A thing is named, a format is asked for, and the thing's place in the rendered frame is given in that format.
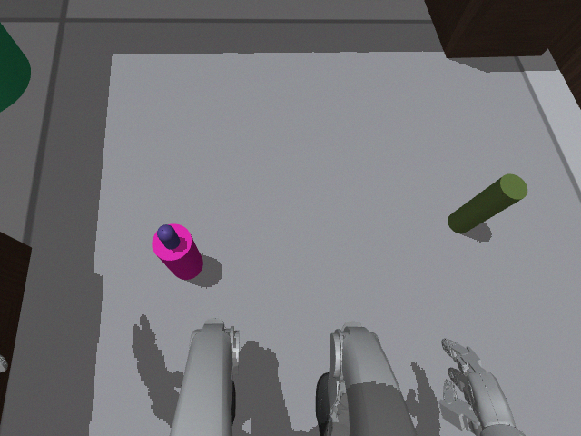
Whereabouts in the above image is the right robot hand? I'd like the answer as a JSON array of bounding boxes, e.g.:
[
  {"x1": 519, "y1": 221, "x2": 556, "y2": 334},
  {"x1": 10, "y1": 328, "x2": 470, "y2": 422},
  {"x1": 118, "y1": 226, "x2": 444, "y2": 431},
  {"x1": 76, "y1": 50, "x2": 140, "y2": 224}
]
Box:
[{"x1": 438, "y1": 339, "x2": 516, "y2": 436}]

